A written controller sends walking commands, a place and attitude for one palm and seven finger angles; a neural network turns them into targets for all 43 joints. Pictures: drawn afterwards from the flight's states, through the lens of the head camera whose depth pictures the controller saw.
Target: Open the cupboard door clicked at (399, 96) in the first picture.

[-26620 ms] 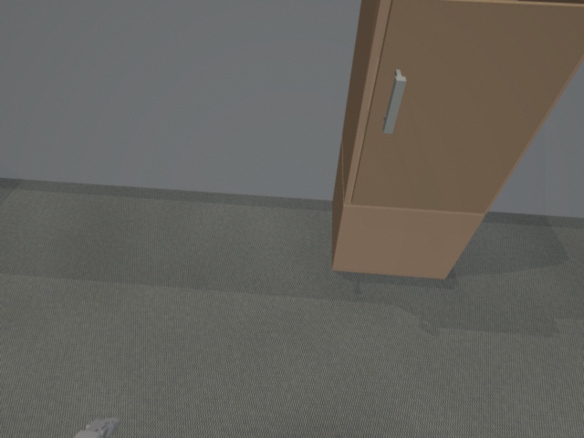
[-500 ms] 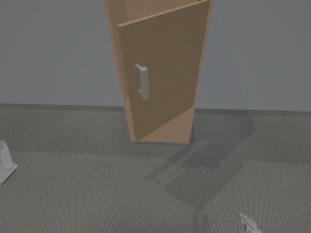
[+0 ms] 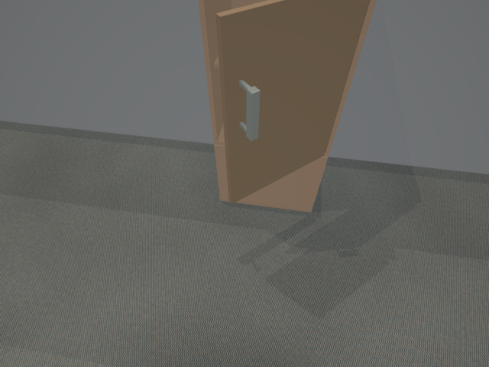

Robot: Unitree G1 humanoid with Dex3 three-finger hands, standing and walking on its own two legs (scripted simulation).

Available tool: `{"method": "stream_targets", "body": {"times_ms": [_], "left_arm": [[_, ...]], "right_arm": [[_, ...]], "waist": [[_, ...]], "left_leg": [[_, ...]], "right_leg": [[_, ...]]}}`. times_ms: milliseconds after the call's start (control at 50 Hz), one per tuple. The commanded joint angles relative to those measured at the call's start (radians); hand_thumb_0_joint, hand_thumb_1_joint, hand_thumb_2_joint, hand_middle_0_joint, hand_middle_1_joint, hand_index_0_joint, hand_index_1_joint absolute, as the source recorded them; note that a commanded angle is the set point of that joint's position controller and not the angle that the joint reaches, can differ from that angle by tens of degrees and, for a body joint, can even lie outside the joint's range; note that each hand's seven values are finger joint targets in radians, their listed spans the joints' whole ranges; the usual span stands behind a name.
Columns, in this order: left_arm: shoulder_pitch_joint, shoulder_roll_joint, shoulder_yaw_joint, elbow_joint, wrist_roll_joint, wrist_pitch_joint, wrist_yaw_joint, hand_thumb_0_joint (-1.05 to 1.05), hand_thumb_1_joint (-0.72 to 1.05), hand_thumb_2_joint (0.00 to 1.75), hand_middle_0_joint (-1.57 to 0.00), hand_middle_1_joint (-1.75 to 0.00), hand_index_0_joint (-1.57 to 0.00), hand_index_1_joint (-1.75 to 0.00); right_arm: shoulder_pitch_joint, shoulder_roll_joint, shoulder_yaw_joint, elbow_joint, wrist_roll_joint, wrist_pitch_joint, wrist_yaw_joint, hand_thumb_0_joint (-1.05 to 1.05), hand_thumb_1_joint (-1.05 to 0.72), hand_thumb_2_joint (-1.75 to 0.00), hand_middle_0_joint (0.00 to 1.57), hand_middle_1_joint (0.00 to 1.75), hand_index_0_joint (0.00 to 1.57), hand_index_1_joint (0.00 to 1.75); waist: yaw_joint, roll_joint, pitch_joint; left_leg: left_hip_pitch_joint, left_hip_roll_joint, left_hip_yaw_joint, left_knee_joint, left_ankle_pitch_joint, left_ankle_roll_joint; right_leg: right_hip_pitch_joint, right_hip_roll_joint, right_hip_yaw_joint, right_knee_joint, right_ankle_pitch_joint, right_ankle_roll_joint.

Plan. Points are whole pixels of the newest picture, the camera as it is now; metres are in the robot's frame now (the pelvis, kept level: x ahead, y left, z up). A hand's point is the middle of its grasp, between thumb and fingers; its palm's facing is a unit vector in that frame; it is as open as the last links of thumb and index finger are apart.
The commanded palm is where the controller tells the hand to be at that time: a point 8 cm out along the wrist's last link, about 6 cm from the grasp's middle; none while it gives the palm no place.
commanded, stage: let the arm hang, fingers relaxed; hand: left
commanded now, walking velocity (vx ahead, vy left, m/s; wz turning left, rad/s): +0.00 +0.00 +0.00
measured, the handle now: (247, 110) +0.65 +0.03 +0.04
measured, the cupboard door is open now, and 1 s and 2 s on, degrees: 42 42 42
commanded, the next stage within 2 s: look to check the result in 0.64 s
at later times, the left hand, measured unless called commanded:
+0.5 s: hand out of the picture +0.04 +0.22 -0.16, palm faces +0.00 -0.97 -0.25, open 7.4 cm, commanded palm none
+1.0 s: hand out of the picture +0.07 +0.23 -0.15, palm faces -0.02 -0.96 -0.27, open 7.4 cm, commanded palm none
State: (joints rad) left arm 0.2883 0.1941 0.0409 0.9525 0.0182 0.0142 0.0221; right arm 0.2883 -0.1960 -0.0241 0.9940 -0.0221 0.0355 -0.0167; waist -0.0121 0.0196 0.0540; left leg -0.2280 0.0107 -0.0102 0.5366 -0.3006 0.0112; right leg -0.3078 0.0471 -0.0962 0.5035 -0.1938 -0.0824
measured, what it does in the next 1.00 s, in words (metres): stands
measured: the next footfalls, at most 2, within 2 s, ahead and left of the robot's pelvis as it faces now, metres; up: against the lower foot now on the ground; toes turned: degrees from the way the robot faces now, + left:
none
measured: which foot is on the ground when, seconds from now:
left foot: down 0.00-1.00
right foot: down 0.00-1.00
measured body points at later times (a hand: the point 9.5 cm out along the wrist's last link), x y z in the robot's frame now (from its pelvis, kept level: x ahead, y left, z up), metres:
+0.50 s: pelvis +0.00 +0.02 +0.01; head +0.01 +0.01 +0.46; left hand +0.04 +0.27 -0.14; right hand -0.02 -0.21 -0.15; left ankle -0.01 +0.13 -0.73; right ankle +0.05 -0.07 -0.73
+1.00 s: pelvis +0.02 +0.02 +0.01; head +0.04 +0.01 +0.46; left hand +0.07 +0.28 -0.13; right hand +0.03 -0.23 -0.15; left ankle -0.01 +0.13 -0.73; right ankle +0.05 -0.07 -0.73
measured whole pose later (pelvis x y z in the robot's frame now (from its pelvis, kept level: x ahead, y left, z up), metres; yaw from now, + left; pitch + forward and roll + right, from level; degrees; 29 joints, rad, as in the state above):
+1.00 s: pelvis +0.02 +0.02 +0.01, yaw -2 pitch -1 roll +0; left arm 0.16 0.22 0.03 1.15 0.01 -0.01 0.02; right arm 0.20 -0.23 -0.01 1.13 -0.02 0.00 -0.02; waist -0.01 0.02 0.06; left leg -0.10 -0.02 0.03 0.36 -0.24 0.03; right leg -0.20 0.02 -0.05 0.36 -0.14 -0.04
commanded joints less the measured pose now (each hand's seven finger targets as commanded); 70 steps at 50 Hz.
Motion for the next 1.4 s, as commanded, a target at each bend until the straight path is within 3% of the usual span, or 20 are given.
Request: {"method": "stream_targets", "body": {"times_ms": [0,20,80,140,260,560,660,740,860,1100,1180,1320,1380], "left_arm": [[-0.034,0.120,0.015,-0.001,-0.005,-0.036,0.007,0.00,0.90,0.90,-0.20,-0.30,-0.20,-0.30],[-0.053,0.141,0.017,0.024,-0.006,-0.033,0.007,0.00,0.90,0.90,-0.20,-0.30,-0.20,-0.30],[-0.056,0.146,0.012,0.067,-0.009,-0.031,0.005,0.00,0.90,0.90,-0.20,-0.30,-0.20,-0.30],[-0.068,0.154,0.010,0.101,-0.007,-0.028,0.003,0.00,0.90,0.90,-0.20,-0.30,-0.20,-0.30],[-0.071,0.156,0.013,0.131,-0.005,-0.027,0.005,0.00,0.90,0.90,-0.20,-0.30,-0.20,-0.30],[-0.079,0.149,0.012,0.150,-0.006,-0.036,0.007,0.00,0.90,0.90,-0.20,-0.30,-0.20,-0.30],[-0.086,0.156,0.010,0.155,-0.007,-0.041,0.007,0.00,0.90,0.90,-0.20,-0.30,-0.20,-0.30],[-0.100,0.160,0.007,0.157,-0.007,-0.040,0.006,0.00,0.90,0.90,-0.20,-0.30,-0.20,-0.30],[-0.110,0.179,0.009,0.156,-0.006,-0.042,0.005,0.00,0.90,0.90,-0.20,-0.30,-0.20,-0.30],[-0.152,0.221,0.010,0.148,-0.008,-0.050,0.004,0.00,0.90,0.90,-0.20,-0.30,-0.20,-0.30],[-0.168,0.233,0.009,0.145,-0.007,-0.050,0.003,0.00,0.90,0.90,-0.20,-0.30,-0.20,-0.30],[-0.193,0.256,0.013,0.136,-0.007,-0.050,0.001,0.00,0.90,0.90,-0.20,-0.30,-0.20,-0.30],[-0.152,0.174,0.005,0.134,-0.008,-0.022,0.005,0.00,0.90,0.90,-0.20,-0.30,-0.20,-0.30]], "right_arm": [[0.032,-0.098,-0.006,-0.005,-0.004,-0.031,-0.013,0.00,-0.90,-0.90,0.20,0.30,0.20,0.30],[0.040,-0.100,-0.008,0.013,-0.001,-0.034,-0.012,0.00,-0.90,-0.90,0.20,0.30,0.20,0.30],[0.032,-0.104,-0.003,0.040,-0.001,-0.037,-0.011,0.00,-0.90,-0.90,0.20,0.30,0.20,0.30],[0.037,-0.117,-0.004,0.059,-0.003,-0.034,-0.009,0.00,-0.90,-0.90,0.20,0.30,0.20,0.30],[0.054,-0.121,-0.006,0.087,-0.004,-0.034,-0.009,0.00,-0.90,-0.90,0.20,0.30,0.20,0.30],[0.031,-0.121,-0.004,0.104,0.002,-0.049,-0.014,0.00,-0.90,-0.90,0.20,0.30,0.20,0.30],[0.015,-0.135,-0.006,0.104,0.004,-0.051,-0.016,0.00,-0.90,-0.90,0.20,0.30,0.20,0.30],[0.002,-0.141,-0.006,0.109,0.002,-0.048,-0.015,0.00,-0.90,-0.90,0.20,0.30,0.20,0.30],[-0.026,-0.163,-0.008,0.101,0.004,-0.049,-0.013,0.00,-0.90,-0.90,0.20,0.30,0.20,0.30],[-0.077,-0.204,-0.009,0.096,0.003,-0.054,-0.012,0.00,-0.90,-0.90,0.20,0.30,0.20,0.30],[-0.094,-0.217,-0.011,0.095,0.003,-0.052,-0.010,0.00,-0.90,-0.90,0.20,0.30,0.20,0.30],[-0.109,-0.242,-0.012,0.090,0.003,-0.055,-0.010,0.00,-0.90,-0.90,0.20,0.30,0.20,0.30],[-0.049,-0.146,0.001,0.093,0.002,-0.036,-0.016,0.00,-0.90,-0.90,0.20,0.30,0.20,0.30]], "waist": [[0.010,-0.021,-0.044],[0.002,0.031,-0.054],[0.012,0.063,-0.042],[0.012,-0.008,0.011],[0.013,-0.036,0.023],[0.013,0.013,-0.006],[0.009,-0.005,-0.029],[0.004,-0.007,-0.008],[0.006,-0.007,-0.013],[0.004,-0.010,-0.066],[0.002,-0.008,-0.047],[0.001,-0.007,-0.071],[-0.005,-0.018,-0.074]], "left_leg": [[-0.033,0.081,-0.068,-0.151,0.066,0.042],[-0.016,0.071,-0.059,-0.168,0.082,0.034],[-0.025,0.090,-0.070,-0.215,0.047,0.032],[-0.047,0.081,-0.072,-0.244,-0.025,0.034],[-0.034,0.074,-0.068,-0.252,-0.047,0.039],[0.008,0.089,-0.067,-0.253,0.088,0.035],[0.039,0.093,-0.063,-0.246,0.131,0.033],[0.039,0.095,-0.064,-0.256,0.111,0.030],[0.056,0.095,-0.063,-0.257,0.122,0.031],[0.106,0.104,-0.061,-0.259,0.226,0.024],[0.107,0.103,-0.061,-0.265,0.210,0.023],[0.129,0.111,-0.051,-0.265,0.234,0.019],[0.134,0.116,-0.003,-0.204,0.236,0.005]], "right_leg": [[0.133,-0.143,0.212,-0.214,0.021,0.048],[0.150,-0.154,0.209,-0.200,0.025,0.033],[0.166,-0.142,0.190,-0.203,-0.018,0.021],[0.143,-0.142,0.196,-0.232,-0.111,0.022],[0.112,-0.142,0.199,-0.243,-0.165,0.025],[0.149,-0.150,0.184,-0.193,0.016,0.020],[0.161,-0.154,0.180,-0.186,0.074,0.021],[0.149,-0.152,0.186,-0.195,0.054,0.022],[0.152,-0.154,0.189,-0.201,0.063,0.022],[0.202,-0.166,0.183,-0.185,0.216,0.021],[0.192,-0.166,0.187,-0.197,0.197,0.022],[0.204,-0.165,0.199,-0.191,0.239,0.019],[0.167,-0.164,0.213,-0.138,0.307,0.028]]}}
